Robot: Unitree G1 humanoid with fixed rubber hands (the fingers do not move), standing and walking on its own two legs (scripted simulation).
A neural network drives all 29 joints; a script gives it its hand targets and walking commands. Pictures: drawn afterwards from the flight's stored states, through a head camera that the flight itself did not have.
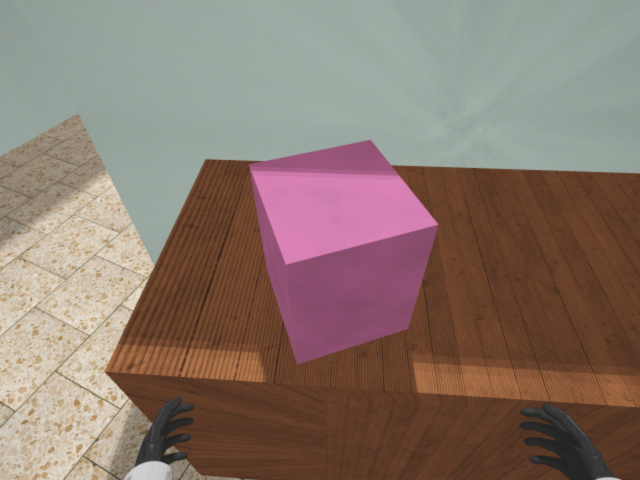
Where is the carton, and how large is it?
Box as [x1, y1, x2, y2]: [249, 140, 438, 363]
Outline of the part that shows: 370,140 249,164 266,266 297,363 407,328 438,224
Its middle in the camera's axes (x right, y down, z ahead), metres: +0.02 +0.01 +0.63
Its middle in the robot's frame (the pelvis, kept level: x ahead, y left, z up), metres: +0.46 +0.03 +0.01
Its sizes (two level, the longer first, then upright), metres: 0.210 0.200 0.250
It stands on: a pedestal, 0.66 m high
